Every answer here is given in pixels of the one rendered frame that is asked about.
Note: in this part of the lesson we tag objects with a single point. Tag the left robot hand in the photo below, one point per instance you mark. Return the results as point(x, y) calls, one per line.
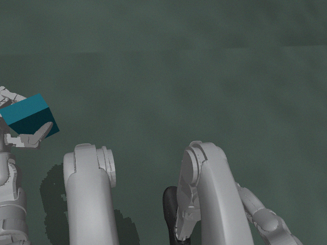
point(23, 141)

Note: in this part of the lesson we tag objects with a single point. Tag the right robot hand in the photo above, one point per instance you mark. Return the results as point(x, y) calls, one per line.
point(250, 202)

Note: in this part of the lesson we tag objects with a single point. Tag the right robot arm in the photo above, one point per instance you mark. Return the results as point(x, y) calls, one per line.
point(272, 228)

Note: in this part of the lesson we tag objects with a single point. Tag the right robot foot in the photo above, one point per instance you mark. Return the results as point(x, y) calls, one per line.
point(170, 207)

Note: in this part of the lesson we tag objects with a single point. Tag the carton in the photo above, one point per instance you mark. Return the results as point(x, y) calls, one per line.
point(28, 115)

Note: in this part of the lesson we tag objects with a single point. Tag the left robot arm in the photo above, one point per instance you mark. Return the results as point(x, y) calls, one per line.
point(13, 203)

